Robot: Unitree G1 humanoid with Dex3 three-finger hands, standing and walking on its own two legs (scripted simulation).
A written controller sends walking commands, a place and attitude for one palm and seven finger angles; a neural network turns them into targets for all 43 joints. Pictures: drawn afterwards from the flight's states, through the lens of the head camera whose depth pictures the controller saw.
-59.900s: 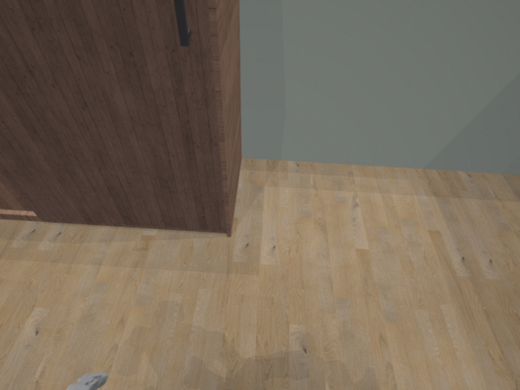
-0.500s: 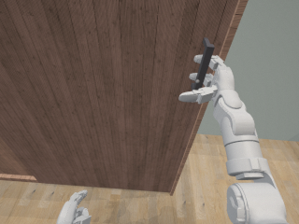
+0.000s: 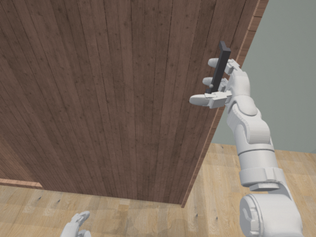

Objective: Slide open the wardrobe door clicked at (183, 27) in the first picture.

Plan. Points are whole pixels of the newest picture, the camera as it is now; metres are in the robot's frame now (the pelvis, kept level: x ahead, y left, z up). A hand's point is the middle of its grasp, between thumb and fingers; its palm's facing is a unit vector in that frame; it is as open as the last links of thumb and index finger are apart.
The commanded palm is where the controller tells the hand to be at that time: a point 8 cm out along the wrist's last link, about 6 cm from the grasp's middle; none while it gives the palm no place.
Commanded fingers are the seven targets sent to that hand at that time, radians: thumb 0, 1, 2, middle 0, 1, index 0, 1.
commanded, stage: grip the handle and tug to test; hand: right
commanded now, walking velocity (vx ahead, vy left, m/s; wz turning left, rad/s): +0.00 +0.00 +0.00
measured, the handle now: (215, 75) +0.47 -0.11 +0.21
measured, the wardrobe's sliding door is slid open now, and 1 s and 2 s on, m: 0.00 0.00 0.00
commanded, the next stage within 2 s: tug the door sideways, standing still in 1.26 s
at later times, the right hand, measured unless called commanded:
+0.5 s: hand (210, 85) +0.41 -0.08 +0.22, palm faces +0.02 +1.00 +0.01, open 5.9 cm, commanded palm +0.38 -0.14 +0.22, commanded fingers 0.00 -0.90 -0.90 0.45 1.40 0.45 1.40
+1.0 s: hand (209, 85) +0.41 -0.08 +0.22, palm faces +0.02 +1.00 +0.01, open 5.4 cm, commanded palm +0.38 -0.13 +0.22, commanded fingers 0.00 -0.90 -0.90 0.45 1.40 0.45 1.40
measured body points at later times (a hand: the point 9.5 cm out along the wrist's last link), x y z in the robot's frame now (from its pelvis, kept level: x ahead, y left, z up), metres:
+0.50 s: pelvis +0.00 +0.00 +0.00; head -0.02 +0.02 +0.45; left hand +0.15 +0.23 -0.10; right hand +0.41 -0.14 +0.22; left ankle -0.03 +0.10 -0.74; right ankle +0.00 -0.11 -0.74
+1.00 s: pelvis +0.01 +0.01 +0.00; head -0.02 +0.03 +0.45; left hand +0.16 +0.24 -0.10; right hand +0.41 -0.14 +0.22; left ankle -0.03 +0.10 -0.74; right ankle +0.00 -0.11 -0.74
